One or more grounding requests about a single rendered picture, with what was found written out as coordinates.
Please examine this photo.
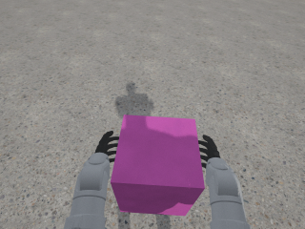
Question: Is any left robot forearm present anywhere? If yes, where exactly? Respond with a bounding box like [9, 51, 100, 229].
[64, 152, 110, 229]

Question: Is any carton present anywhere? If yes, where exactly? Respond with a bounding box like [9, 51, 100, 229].
[111, 114, 205, 217]

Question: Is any left robot hand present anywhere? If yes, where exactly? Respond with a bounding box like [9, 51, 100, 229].
[95, 131, 119, 163]

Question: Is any right robot forearm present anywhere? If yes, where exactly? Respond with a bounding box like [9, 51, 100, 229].
[205, 157, 252, 229]

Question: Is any right robot hand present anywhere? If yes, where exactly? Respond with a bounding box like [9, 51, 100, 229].
[198, 135, 221, 168]

